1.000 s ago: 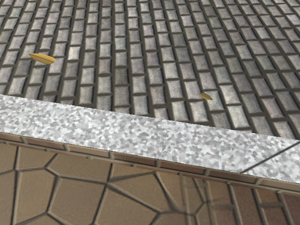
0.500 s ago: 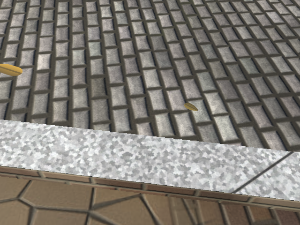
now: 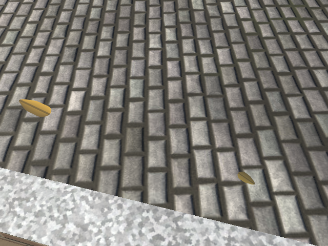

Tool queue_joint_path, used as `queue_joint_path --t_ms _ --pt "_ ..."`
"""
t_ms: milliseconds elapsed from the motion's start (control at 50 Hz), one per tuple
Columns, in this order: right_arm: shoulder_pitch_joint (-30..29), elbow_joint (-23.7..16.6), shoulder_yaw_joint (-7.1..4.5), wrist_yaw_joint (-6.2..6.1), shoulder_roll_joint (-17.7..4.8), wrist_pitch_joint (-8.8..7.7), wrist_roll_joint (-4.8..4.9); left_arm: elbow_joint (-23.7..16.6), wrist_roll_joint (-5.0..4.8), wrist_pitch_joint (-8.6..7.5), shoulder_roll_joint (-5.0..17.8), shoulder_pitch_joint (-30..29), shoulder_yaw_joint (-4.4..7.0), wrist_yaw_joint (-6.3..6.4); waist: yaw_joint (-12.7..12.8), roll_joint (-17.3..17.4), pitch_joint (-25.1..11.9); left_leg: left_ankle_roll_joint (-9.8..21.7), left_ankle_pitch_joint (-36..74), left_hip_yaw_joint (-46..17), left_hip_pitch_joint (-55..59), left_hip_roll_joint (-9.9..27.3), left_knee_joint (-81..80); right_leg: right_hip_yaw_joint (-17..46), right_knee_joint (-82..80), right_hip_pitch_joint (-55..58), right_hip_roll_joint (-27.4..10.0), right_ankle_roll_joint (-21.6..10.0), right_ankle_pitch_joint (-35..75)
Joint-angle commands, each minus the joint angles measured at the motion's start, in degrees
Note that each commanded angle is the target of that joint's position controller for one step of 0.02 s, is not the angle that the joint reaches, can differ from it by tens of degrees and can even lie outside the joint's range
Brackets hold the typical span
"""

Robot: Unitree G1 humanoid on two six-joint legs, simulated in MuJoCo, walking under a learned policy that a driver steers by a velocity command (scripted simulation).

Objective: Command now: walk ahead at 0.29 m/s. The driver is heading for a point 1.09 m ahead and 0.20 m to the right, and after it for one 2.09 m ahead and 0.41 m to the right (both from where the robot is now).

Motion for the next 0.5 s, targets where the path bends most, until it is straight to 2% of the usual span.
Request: queue_joint_path --t_ms 20,40,60,80,100,120,140,160,180,200,220,240,260,280,300,340,360,380,400,420,440,460,480,500 --pt "3.69 -0.62 0.78 -0.06 -0.79 0.08 -0.29 -1.32 0.81 -0.38 6.72 2.34 0.82 0.42 -1.86 -6.43 0.92 0.58 -0.62 4.25 14.45 -5.46 -3.61 2.46 3.18 -7.05 -12.63 -4.95 39.66" --pt "6.45 0.4 0.42 -0.76 -2.1 -0.4 -0.51 -1.65 1.09 -0.19 7.31 1.28 0.98 0.75 -3.04 -7.18 -0.6 1.46 -4.04 3.23 16.4 -6.04 -4.72 4.06 7.01 -4.27 -13.87 -4.38 43.03" --pt "12.43 2.68 -0.04 -1.49 -3.05 -0.92 -0.83 -2.24 0.82 0.1 8.03 -0.54 1.25 1.14 -5.75 -6.91 -2.52 2.12 -4.39 2.87 20.94 -7.24 -9.37 4.59 13.28 -2.28 -13.22 -3.27 45.46" --pt "18.64 5.02 -0.38 -1.91 -3.68 -2.01 -1.11 -2.2 -0.32 0.4 8.57 -1.55 1.53 1.29 -8.9 -4.66 -3.84 2.56 5.13 3.28 28.01 -7.24 -19.48 3.33 22.04 -2.67 -10.72 -1.7 40.9" --pt "23.74 6.77 -1.16 -2.2 -7.52 -3.17 -1.6 -2.94 -1.63 0.14 6.83 0.76 1.08 1.44 -8.99 -0.14 -8.22 3.46 36.99 -3.42 40.83 1.92 -17.72 2.26 32.94 -10.83 -7.27 0.5 18.95" --pt "24.43 6.67 -1.22 -1.89 -9.34 -2.84 -1.38 -1.04 -3.88 0.85 -1.34 12.27 -0.57 1.64 -3.53 10.11 -17.65 13.74 77.16 -17.69 54.01 19.04 -9.33 1.69 50.03 -19.85 -0.6 2.75 -24.76" --pt "23.46 6.12 -0.59 -1.16 -6.45 -2.27 1.52 1.32 -3.81 2.58 0.09 13.45 -0.27 2.32 -4.02 3.09 -21.72 16.49 80.7 -16.7 50.65 19.18 -9.34 8.75 52.51 -17.69 -1.82 3.12 -26.88" --pt "16.77 5.02 -0.07 -1.47 -4.59 -1.44 2.42 1.29 -2.81 3.82 1.11 11.4 -0.02 2.22 -2.58 4.27 -18.07 17.74 61.89 -15.01 44.08 17.24 -13.47 8.04 52.61 -18.34 -3.37 3.81 -25.07" --pt "6.79 2.61 0.03 -0.77 -4.19 -0.65 1.58 -0.81 -1.94 5.32 2.81 3.53 0.19 2.13 -2.12 4.46 -13.75 16.79 41.1 -15.4 37.6 13.33 -15.21 9.7 54.95 -20.56 -7.59 6.64 -26.51" --pt "1.68 1.03 0.43 -0.93 -2.5 0.41 0.98 -1.64 -1.72 7.38 4.99 -0.84 1.17 2.76 -2.03 2.47 -8.81 14.98 28.57 -13.19 28.53 11.45 -18.0 8.85 53.86 -19.19 -7.93 7.99 -26.47" --pt "-1.4 0.01 0.2 -1.21 -3.75 1.33 0.56 -1.6 -1.55 9.19 4.93 -0.64 1.49 3.53 -0.35 2.24 -5.35 13.76 21.81 -9.68 20.43 8.97 -20.12 7.35 51.93 -15.63 -7.37 9.27 -25.62" --pt "-1.48 -0.4 -0.55 -1.58 -5.78 2.08 0.51 -1.86 -1.2 10.06 3.78 -0.06 1.41 4.28 -0.27 3.25 -3.62 13.65 19.08 -8.8 17.76 7.94 -21.01 5.74 49.89 -15.18 -5.86 10.12 -24.14" --pt "0.82 0.06 -1.07 -2.25 -7.02 2.68 0.6 -1.81 -0.93 10.36 2.93 0.52 1.41 4.99 -0.86 3.65 -4.05 14.36 19.41 -9.02 18.34 8.04 -21.09 4.96 49.99 -15.56 -5.0 10.8 -23.15" --pt "8.64 3.52 -0.07 -3.17 -3.33 2.93 0.72 -1.36 1.35 10.47 0.7 2.64 1.03 4.22 -1.44 2.11 -4.42 13.49 23.41 -5.57 18.71 6.99 -20.62 3.17 47.12 -13.79 -3.66 8.17 -18.48" --pt "9.48 4.06 -0.44 -3.51 -4.46 3.09 0.52 -1.72 1.12 10.38 -0.12 2.78 1.13 4.08 -1.08 4.4 -5.12 13.1 25.42 -5.38 20.92 6.8 -19.59 2.46 45.83 -15.22 -3.24 7.31 -17.74" --pt "8.19 3.22 -1.1 -3.7 -5.36 3.78 0.29 -2.74 0.64 10.0 0.39 1.91 1.34 4.05 -1.54 6.5 -7.53 13.26 27.81 -5.62 23.84 7.22 -18.85 1.79 45.3 -16.46 -3.0 6.03 -16.42" --pt "7.52 2.98 -0.59 -3.7 -3.56 4.14 0.01 -2.38 0.54 9.95 0.29 2.74 1.21 3.88 -1.5 6.05 -9.59 12.71 16.43 -5.68 23.17 7.0 -20.1 2.26 42.09 -14.16 -4.17 5.46 -15.38" --pt "3.06 0.97 -1.05 -4.33 -4.95 4.76 0.47 -1.91 -2.06 10.53 1.0 1.43 1.28 4.77 -1.6 7.02 -10.46 13.08 -4.55 -8.58 21.8 7.72 -23.24 3.19 39.38 -12.04 -6.15 7.2 -17.06" --pt "2.89 1.68 -0.95 -4.57 -3.58 5.22 1.21 -1.02 -1.92 10.73 0.68 2.66 1.14 4.85 -1.45 7.23 -9.32 11.93 -24.51 -9.64 17.88 6.91 -26.34 2.82 34.0 -8.61 -6.78 6.83 -15.55" --pt "7.13 4.09 -0.51 -3.87 -2.31 6.05 0.12 -0.23 1.38 10.4 -0.91 6.3 0.41 3.88 -1.29 8.95 -6.41 9.51 -33.44 -8.41 13.87 4.43 -28.35 -0.66 26.74 -4.47 -3.97 4.7 -13.27" --pt "8.01 5.08 -1.12 -3.64 -3.55 6.8 0.77 1.05 1.83 10.04 -1.13 9.09 0.5 3.23 0.33 8.22 -3.23 7.62 -41.12 -8.02 11.42 3.43 -28.41 -2.93 19.27 -1.97 -2.3 2.97 -11.05" --pt "8.68 5.23 -1.61 -3.46 -3.71 7.31 1.19 1.44 1.98 9.43 -0.44 9.48 0.42 2.88 0.36 3.32 1.05 5.47 -44.89 -7.25 9.2 2.05 -24.92 -2.1 13.64 -2.88 -1.59 1.14 -13.29" --pt "10.69 5.28 -1.41 -3.16 -1.55 7.55 1.38 1.11 2.27 8.17 0.55 10.02 0.02 2.57 0.22 -9.3 2.24 2.84 -46.14 -3.08 4.14 -1.79 -11.63 11.03 2.7 -2.18 -9.41 -0.98 -22.76" --pt "6.04 2.08 -1.02 -2.85 1.38 7.31 1.96 1.03 1.15 7.56 8.07 11.25 1.61 2.53 1.48 -24.5 6.13 -0.13 -37.29 6.34 -4.3 -11.57 8.0 35.52 -11.13 -11.56 -23.81 -6.8 -49.79"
